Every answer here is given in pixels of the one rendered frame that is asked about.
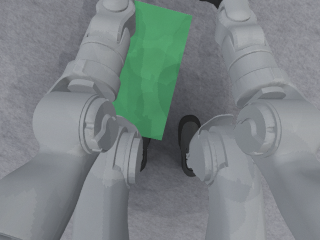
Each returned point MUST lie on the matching robot right hand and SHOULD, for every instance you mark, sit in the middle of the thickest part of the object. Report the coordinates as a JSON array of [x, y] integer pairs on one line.
[[215, 2]]

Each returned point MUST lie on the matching right robot thigh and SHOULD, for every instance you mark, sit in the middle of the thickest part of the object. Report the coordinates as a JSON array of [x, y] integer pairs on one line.
[[236, 201]]

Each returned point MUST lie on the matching left robot shin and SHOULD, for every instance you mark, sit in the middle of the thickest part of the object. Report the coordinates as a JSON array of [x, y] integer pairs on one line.
[[130, 127]]

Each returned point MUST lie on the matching right robot upper arm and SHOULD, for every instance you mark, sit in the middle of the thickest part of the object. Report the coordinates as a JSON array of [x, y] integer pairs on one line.
[[282, 136]]

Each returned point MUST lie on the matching carton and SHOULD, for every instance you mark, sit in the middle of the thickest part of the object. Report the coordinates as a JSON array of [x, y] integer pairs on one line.
[[150, 71]]

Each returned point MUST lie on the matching right robot forearm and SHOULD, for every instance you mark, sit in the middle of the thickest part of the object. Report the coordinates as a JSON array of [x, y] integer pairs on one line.
[[248, 58]]

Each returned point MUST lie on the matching left robot upper arm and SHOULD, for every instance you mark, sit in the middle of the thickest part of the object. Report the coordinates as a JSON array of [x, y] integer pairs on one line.
[[37, 200]]

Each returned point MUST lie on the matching left robot forearm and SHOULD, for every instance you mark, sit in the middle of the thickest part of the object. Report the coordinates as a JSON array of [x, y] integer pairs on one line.
[[102, 53]]

